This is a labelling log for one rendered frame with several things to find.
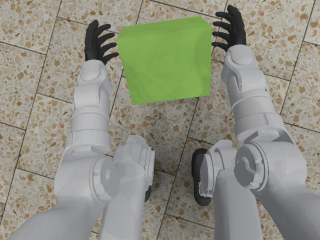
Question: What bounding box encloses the left robot forearm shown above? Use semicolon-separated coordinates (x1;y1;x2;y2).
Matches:
54;59;113;197

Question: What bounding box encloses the carton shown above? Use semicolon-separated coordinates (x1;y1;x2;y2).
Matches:
116;16;212;105

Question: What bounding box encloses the robot left hand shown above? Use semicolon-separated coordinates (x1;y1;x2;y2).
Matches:
84;19;119;66

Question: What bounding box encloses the robot right hand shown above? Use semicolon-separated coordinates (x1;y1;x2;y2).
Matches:
211;4;247;52

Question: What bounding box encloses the robot left thigh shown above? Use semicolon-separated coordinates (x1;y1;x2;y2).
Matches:
97;142;155;240

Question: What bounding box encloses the right robot upper arm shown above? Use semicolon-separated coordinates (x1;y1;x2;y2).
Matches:
233;141;320;240

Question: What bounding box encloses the robot right foot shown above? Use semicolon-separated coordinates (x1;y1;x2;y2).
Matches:
191;148;212;206

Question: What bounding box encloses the right robot forearm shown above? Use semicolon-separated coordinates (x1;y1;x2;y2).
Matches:
221;44;307;175

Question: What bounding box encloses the left robot upper arm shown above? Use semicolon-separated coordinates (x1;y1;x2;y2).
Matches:
6;155;120;240

